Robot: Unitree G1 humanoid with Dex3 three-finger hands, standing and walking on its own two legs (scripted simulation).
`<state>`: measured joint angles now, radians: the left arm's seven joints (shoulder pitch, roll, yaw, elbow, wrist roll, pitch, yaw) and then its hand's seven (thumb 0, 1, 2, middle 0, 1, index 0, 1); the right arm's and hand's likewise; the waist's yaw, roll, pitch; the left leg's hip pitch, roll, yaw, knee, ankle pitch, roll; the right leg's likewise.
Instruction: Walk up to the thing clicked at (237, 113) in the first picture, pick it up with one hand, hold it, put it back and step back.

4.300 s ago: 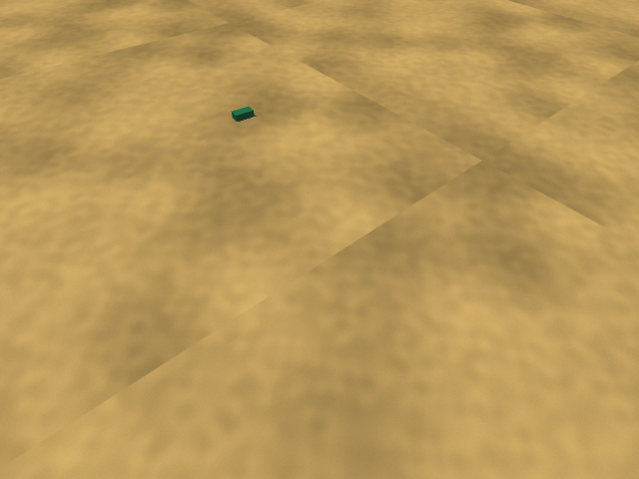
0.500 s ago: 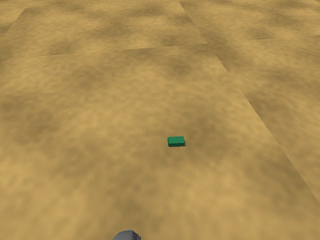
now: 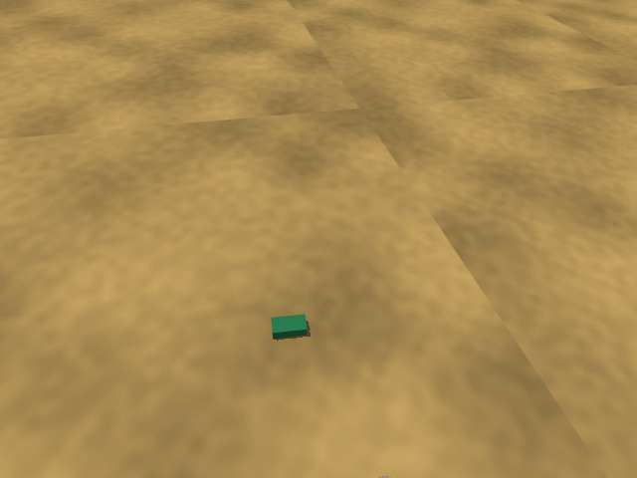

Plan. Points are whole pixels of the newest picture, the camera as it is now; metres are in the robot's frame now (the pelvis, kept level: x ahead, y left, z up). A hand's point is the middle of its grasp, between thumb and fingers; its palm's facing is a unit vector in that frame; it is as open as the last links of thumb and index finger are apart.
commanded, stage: walk up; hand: left
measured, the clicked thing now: (289, 326) +0.76 +0.06 -0.73
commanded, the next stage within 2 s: none
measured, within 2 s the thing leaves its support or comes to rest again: neither
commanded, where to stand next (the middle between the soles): +0.40 -0.16 m, yaw +7 degrees
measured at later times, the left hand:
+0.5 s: hand (193, 466) +0.19 +0.18 -0.15, palm faces -0.02 -0.96 -0.29, open 7.4 cm
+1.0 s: hand (281, 388) +0.29 +0.05 -0.12, palm faces +0.08 -0.91 -0.41, open 7.4 cm
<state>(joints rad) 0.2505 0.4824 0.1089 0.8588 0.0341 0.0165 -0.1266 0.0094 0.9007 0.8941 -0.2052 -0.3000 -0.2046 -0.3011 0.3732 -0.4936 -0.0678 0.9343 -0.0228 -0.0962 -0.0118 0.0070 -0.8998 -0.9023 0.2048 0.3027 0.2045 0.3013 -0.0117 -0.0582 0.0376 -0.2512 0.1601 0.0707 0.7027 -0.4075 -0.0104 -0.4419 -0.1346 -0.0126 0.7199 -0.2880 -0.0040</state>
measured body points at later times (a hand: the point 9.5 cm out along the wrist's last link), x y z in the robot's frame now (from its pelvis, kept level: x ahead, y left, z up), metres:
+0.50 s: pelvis +0.15 -0.09 +0.01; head +0.15 -0.06 +0.46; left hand +0.19 +0.22 -0.13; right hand +0.21 -0.43 -0.07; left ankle +0.19 +0.02 -0.71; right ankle +0.19 -0.23 -0.66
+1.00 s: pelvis +0.29 -0.22 +0.02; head +0.32 -0.24 +0.47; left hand +0.28 +0.10 -0.09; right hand +0.39 -0.54 -0.11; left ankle +0.37 -0.09 -0.67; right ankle +0.30 -0.33 -0.71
